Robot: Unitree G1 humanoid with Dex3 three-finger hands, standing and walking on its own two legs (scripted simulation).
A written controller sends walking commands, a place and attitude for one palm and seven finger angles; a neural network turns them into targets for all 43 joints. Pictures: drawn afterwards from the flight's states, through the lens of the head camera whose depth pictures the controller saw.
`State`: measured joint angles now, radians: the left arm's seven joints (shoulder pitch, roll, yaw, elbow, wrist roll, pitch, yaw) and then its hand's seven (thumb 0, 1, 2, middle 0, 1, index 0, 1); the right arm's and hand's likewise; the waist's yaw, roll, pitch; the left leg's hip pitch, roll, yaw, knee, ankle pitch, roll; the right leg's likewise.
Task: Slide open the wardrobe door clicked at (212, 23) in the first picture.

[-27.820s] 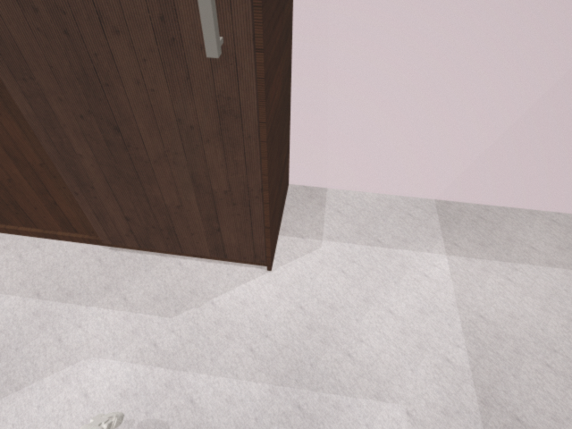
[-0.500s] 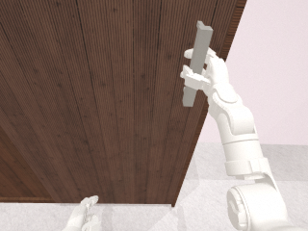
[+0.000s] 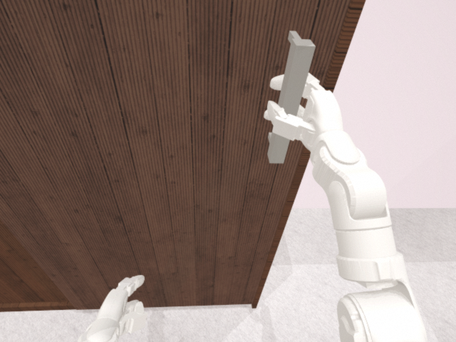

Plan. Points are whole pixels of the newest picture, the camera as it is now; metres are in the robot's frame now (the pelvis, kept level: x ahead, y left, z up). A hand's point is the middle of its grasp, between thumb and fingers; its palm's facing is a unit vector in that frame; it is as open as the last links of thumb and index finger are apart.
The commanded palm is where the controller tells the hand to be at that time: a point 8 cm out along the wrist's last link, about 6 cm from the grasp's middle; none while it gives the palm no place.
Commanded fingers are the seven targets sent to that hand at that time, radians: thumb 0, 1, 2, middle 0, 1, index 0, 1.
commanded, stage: tug the door sideways, standing still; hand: right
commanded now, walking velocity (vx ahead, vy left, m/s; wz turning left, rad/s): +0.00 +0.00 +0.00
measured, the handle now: (284, 102) +0.43 -0.07 +0.25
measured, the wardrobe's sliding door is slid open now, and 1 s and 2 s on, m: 0.00 0.01 0.20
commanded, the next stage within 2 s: step sideways, sliding the door along in 0.66 s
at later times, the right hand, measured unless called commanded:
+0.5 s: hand (276, 120) +0.37 -0.05 +0.25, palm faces -0.04 +1.00 -0.08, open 6.3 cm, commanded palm +0.35 -0.04 +0.25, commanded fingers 0.00 -0.90 -0.90 0.45 1.40 0.45 1.40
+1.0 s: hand (272, 121) +0.39 -0.05 +0.24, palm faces -0.06 +1.00 -0.08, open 6.6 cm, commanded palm +0.37 -0.05 +0.25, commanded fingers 0.00 -0.90 -0.90 0.45 1.40 0.45 1.40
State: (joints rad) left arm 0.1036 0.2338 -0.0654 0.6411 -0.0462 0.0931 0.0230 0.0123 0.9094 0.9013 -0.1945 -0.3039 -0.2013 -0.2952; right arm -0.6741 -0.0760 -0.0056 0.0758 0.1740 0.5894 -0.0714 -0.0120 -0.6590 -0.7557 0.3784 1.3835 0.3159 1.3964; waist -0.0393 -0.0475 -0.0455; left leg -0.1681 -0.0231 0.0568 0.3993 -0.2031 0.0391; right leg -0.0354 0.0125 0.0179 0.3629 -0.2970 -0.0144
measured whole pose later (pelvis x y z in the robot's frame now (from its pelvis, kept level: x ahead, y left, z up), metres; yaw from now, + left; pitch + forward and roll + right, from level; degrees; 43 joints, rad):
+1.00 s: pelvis -0.03 +0.01 -0.01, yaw +1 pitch -1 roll +0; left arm 0.20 0.15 -0.02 0.69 -0.02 -0.02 0.06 0.01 0.91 0.90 -0.20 -0.30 -0.20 -0.30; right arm -0.78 -0.14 0.05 0.40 0.13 -0.03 -0.11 -0.07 -0.60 -0.83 0.44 1.39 0.27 1.40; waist -0.03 -0.03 0.05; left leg -0.42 -0.02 0.02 0.93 -0.43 0.02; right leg -0.16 -0.01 0.02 0.48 -0.31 -0.01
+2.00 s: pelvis +0.05 +0.23 -0.01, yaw -1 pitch -1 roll +4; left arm 0.08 0.19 0.03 0.55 -0.02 -0.10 -0.06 0.01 0.91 0.90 -0.19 -0.30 -0.20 -0.30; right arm -0.44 -0.06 0.16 -0.36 0.03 -0.08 -0.10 -0.17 -0.64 -0.87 0.44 1.40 0.18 1.23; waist -0.12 -0.05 0.26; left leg -0.56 0.04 0.05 1.16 -0.45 -0.02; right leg -0.18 -0.16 -0.13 0.58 -0.37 0.03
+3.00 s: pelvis -0.05 +0.47 -0.02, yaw +1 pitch -3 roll +1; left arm 0.06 0.23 0.05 0.65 -0.05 -0.01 0.00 0.01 0.91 0.90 -0.19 -0.30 -0.20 -0.29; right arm -0.78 -0.18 -0.01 0.12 0.08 -0.01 -0.15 -0.06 -0.67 -0.84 0.46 1.40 0.25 1.29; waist -0.07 0.00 0.23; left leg -0.34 0.05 0.05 0.89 -0.40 0.01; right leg -0.31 -0.07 -0.12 0.65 -0.24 -0.03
